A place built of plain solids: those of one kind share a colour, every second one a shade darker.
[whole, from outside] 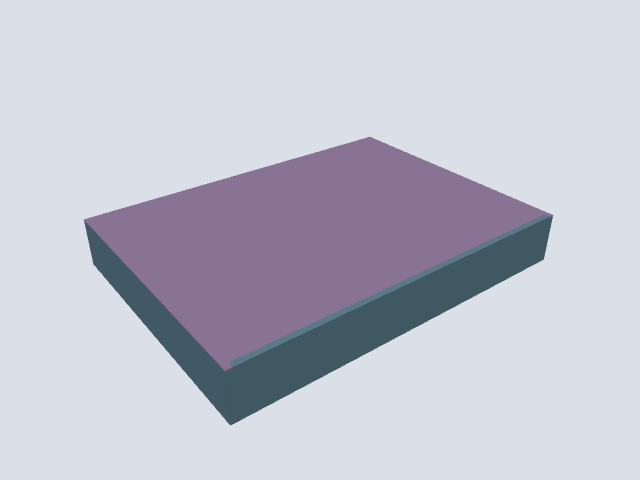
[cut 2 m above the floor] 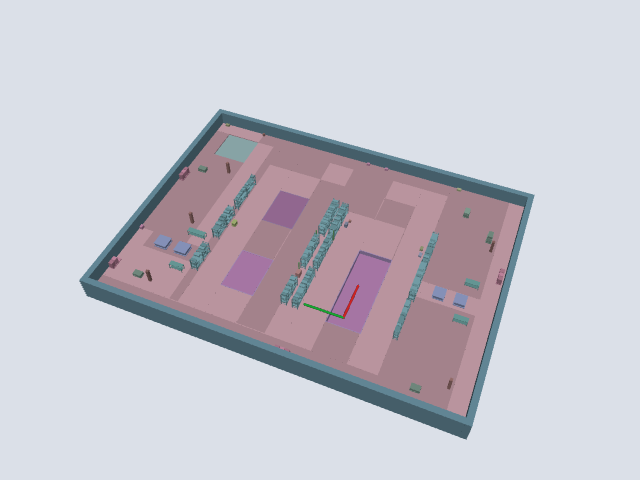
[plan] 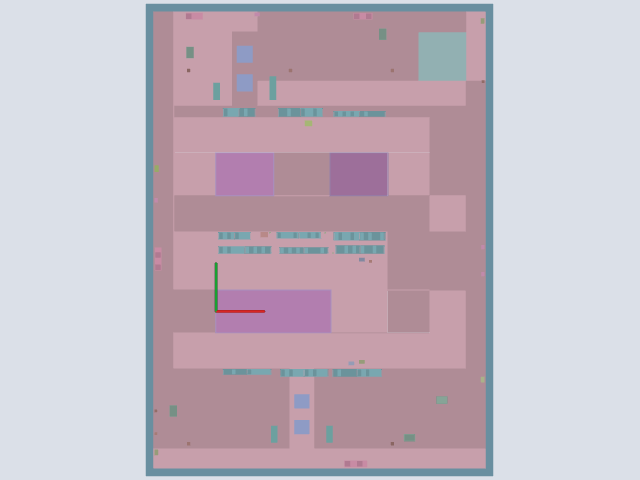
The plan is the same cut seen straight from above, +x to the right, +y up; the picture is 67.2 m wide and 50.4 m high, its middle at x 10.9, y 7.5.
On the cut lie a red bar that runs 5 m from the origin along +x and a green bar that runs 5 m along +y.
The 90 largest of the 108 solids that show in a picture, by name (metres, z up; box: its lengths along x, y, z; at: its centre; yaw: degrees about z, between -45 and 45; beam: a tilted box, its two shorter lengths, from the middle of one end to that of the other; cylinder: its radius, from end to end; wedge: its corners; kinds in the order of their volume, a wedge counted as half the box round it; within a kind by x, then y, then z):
{
 "floor_1": {"box": [2.1, 37.5, 1.4], "at": [-5.55, 12.75, -0.7]},
 "floor_2": {"box": [0.1, 23.1, 1.4], "at": [-4.45, 19.95, -0.7]},
 "floor_3": {"box": [4.4, 0.1, 1.4], "at": [-2.3, -2.25, -0.7]},
 "floor_4": {"box": [4.4, 4.4, 1.4], "at": [-2.3, 0.0, -0.7]},
 "floor_5": {"box": [4.3, 0.1, 1.4], "at": [-2.25, 12.15, -0.7]},
 "floor_6": {"box": [4.3, 4.4, 1.4], "at": [-2.25, 14.4, -0.7]},
 "floor_7": {"box": [4.3, 0.1, 1.4], "at": [-2.25, 16.65, -0.7]},
 "floor_8": {"box": [6.05, 9.9, 1.4], "at": [-1.38, 26.55, -0.7]},
 "floor_9": {"box": [14.3, 8.4, 1.4], "at": [0.55, -10.2, -0.7]},
 "floor_10": {"box": [2.7, 7.8, 1.4], "at": [3.0, 25.5, -0.7]},
 "floor_11": {"box": [2.7, 2.1, 1.4], "at": [3.0, 30.45, -0.7]},
 "floor_12": {"box": [22.5, 3.7, 1.4], "at": [6.75, 4.15, -0.7]},
 "floor_13": {"box": [22.5, 2.4, 1.4], "at": [6.75, 7.2, -0.7]},
 "floor_14": {"box": [22.4, 3.7, 1.4], "at": [6.8, 10.25, -0.7]},
 "floor_15": {"box": [2.6, 7.2, 1.4], "at": [9.0, -10.8, -0.7]},
 "floor_16": {"box": [2.6, 1.2, 1.4], "at": [9.0, -6.6, -0.7]},
 "floor_17": {"box": [5.8, 0.1, 1.4], "at": [9.0, 12.15, -0.7]},
 "floor_18": {"box": [5.8, 4.4, 1.4], "at": [9.0, 14.4, -0.7]},
 "floor_19": {"box": [5.8, 0.1, 1.4], "at": [9.0, 16.65, -0.7]},
 "floor_20": {"box": [26.8, 3.7, 1.4], "at": [9.0, 18.55, -0.7]},
 "floor_21": {"box": [34.9, 2.1, 1.4], "at": [10.85, -15.45, -0.7]},
 "floor_22": {"box": [30.7, 3.7, 1.4], "at": [10.85, -4.15, -0.7]},
 "floor_23": {"box": [30.6, 1.2, 1.4], "at": [10.9, 21.0, -0.7]},
 "floor_24": {"box": [16.9, 7.29, 1.4], "at": [12.8, 27.86, -0.7]},
 "floor_25": {"box": [5.9, 4.4, 1.4], "at": [15.05, 0.0, -0.7]},
 "floor_26": {"box": [21.85, 2.62, 1.4], "at": [15.28, 22.91, -0.7]},
 "floor_27": {"box": [10.3, 0.1, 1.4], "at": [17.25, -2.25, -0.7]},
 "floor_28": {"box": [10.3, 0.1, 1.4], "at": [17.25, 2.25, -0.7]},
 "floor_29": {"box": [18.0, 8.4, 1.4], "at": [19.3, -10.2, -0.7]},
 "floor_30": {"box": [4.4, 4.4, 1.4], "at": [20.2, 0.0, -0.7]},
 "floor_31": {"box": [4.4, 9.8, 1.4], "at": [20.2, 7.2, -0.7]},
 "floor_32": {"box": [4.3, 0.1, 1.4], "at": [20.25, 12.15, -0.7]},
 "floor_33": {"box": [4.3, 4.4, 1.4], "at": [20.25, 14.4, -0.7]},
 "floor_34": {"box": [4.3, 0.1, 1.4], "at": [20.25, 16.65, -0.7]},
 "floor_35": {"box": [5.0, 2.18, 1.4], "at": [23.75, 30.41, -0.7]},
 "floor_36": {"box": [3.8, 4.4, 1.4], "at": [24.3, 0.0, -0.7]},
 "floor_37": {"box": [3.8, 3.8, 1.4], "at": [24.3, 4.1, -0.7]},
 "floor_38": {"box": [3.8, 2.4, 1.4], "at": [24.3, 7.2, -0.7]},
 "floor_39": {"box": [3.8, 3.8, 1.4], "at": [24.3, 10.3, -0.7]},
 "floor_40": {"box": [3.8, 4.4, 1.4], "at": [24.3, 14.4, -0.7]},
 "floor_41": {"box": [3.8, 3.8, 1.4], "at": [24.3, 18.5, -0.7]},
 "floor_42": {"box": [2.1, 30.22, 1.4], "at": [27.25, 9.11, -0.7]},
 "floor_43": {"box": [2.05, 7.29, 1.4], "at": [27.28, 27.86, -0.7]},
 "wall_1": {"box": [0.8, 48.0, 6.9], "at": [-7.0, 7.5, 2.05]},
 "wall_2": {"box": [36.5, 0.8, 6.9], "at": [10.85, -16.9, 2.05]},
 "wall_3": {"box": [36.5, 0.8, 6.9], "at": [10.85, 31.9, 2.05]},
 "wall_4": {"box": [0.8, 48.0, 6.9], "at": [28.7, 7.5, 2.05]},
 "ceil_hall_1": {"box": [36.5, 49.6, 0.2], "at": [10.85, 7.5, 5.4]},
 "floor_pit_1": {"box": [6.0, 4.4, 1.4], "at": [3.0, 14.4, -0.7]},
 "floor_pit_2": {"box": [12.0, 4.4, 0.76], "at": [6.0, 0.0, -1.02]},
 "floor_pit_3": {"box": [6.0, 4.4, 1.4], "at": [15.0, 14.4, -0.7]},
 "floor_washbay_1": {"box": [5.0, 5.1, 1.27], "at": [23.75, 26.77, -0.77]},
 "floor_band_1": {"box": [0.1, 4.4, 1.4], "at": [-0.05, 14.4, -0.7]},
 "floor_band_2": {"box": [6.1, 0.1, 1.4], "at": [2.95, 16.65, -0.7]},
 "floor_band_3": {"box": [6.2, 0.1, 1.4], "at": [3.0, 12.15, -0.7]},
 "floor_band_4": {"box": [12.1, 0.1, 1.4], "at": [5.95, 2.25, -0.7]},
 "floor_band_5": {"box": [12.2, 0.1, 1.4], "at": [6.0, -2.25, -0.7]},
 "floor_band_6": {"box": [0.1, 4.5, 1.4], "at": [6.05, 14.45, -0.7]},
 "floor_band_7": {"box": [0.1, 4.5, 1.4], "at": [12.05, 0.05, -0.7]},
 "floor_band_8": {"box": [6.1, 0.1, 1.4], "at": [14.95, 16.65, -0.7]},
 "floor_band_9": {"box": [6.2, 0.1, 1.4], "at": [15.0, 12.15, -0.7]},
 "floor_band_10": {"box": [0.1, 4.5, 1.4], "at": [18.05, 14.45, -0.7]},
 "wall_column_1": {"box": [0.36, 0.36, 5.3], "at": [-2.9, -13.9, 2.65]},
 "wall_column_2": {"box": [0.36, 0.36, 5.3], "at": [-2.9, 25.3, 2.65]},
 "wall_column_3": {"box": [0.36, 0.36, 5.3], "at": [7.8, 25.3, 2.65]},
 "pallet_1": {"box": [0.76, 1.16, 0.36], "at": [-4.5, -10.45, 0.32]},
 "pallet_2": {"box": [0.76, 1.16, 0.35], "at": [-2.74, 27.18, 0.31]},
 "pallet_3": {"box": [0.76, 1.16, 0.39], "at": [17.48, 29.1, 0.33]},
 "pallet_4": {"box": [1.04, 0.64, 0.39], "at": [20.3, -13.27, 1.08]},
 "pallet_5": {"box": [1.1, 0.7, 0.33], "at": [23.7, -9.32, 0.68]},
 "rack_1": {"box": [2.65, 0.8, 0.05], "at": [1.62, 6.45, 1.56]},
 "rack_2": {"box": [2.65, 0.8, 0.05], "at": [4.38, 6.45, 1.56]},
 "rack_3": {"box": [2.21, 0.9, 0.05], "at": [7.71, 20.9, 1.65]},
 "rack_4": {"box": [2.4, 0.8, 0.05], "at": [8.0, -6.45, 1.97]},
 "rack_5": {"box": [2.21, 0.9, 0.05], "at": [10.02, 20.9, 1.65]},
 "rack_6": {"box": [2.45, 0.8, 0.05], "at": [13.53, -6.45, 1.57]},
 "rack_7": {"box": [2.6, 0.9, 0.05], "at": [13.7, 7.9, 1.89]},
 "rack_8": {"box": [2.45, 0.9, 0.05], "at": [13.82, 6.5, 1.69]},
 "rack_9": {"box": [2.45, 0.8, 0.05], "at": [16.07, -6.45, 1.57]},
 "rack_10": {"box": [2.45, 0.9, 0.05], "at": [16.38, 6.5, 1.69]},
 "rack_11": {"box": [2.6, 0.9, 0.05], "at": [16.4, 7.9, 1.89]},
 "drums_1": {"box": [0.58, 0.58, 0.88], "at": [-2.88, 31.0, 0.56]},
 "drums_2": {"box": [1.8, 0.7, 0.12], "at": [-2.31, 31.0, 0.06]},
 "drums_3": {"box": [0.58, 0.58, 0.88], "at": [13.79, -16.0, 0.56]},
 "drums_4": {"box": [2.4, 0.7, 0.12], "at": [14.66, -16.0, 0.06]},
 "lifttable_1": {"box": [1.7, 1.8, 0.07], "at": [3.0, 24.0, 0.58]},
 "lifttable_2": {"box": [1.7, 1.8, 0.07], "at": [3.0, 27.0, 0.58]},
 "lifttable_3": {"box": [1.6, 1.5, 0.07], "at": [9.0, -12.15, 0.58]},
 "lifttable_4": {"box": [1.6, 1.5, 0.07], "at": [9.0, -9.45, 0.58]},
 "cart_1": {"box": [0.8, 0.55, 0.82], "at": [5.04, 8.07, 0.51]}
}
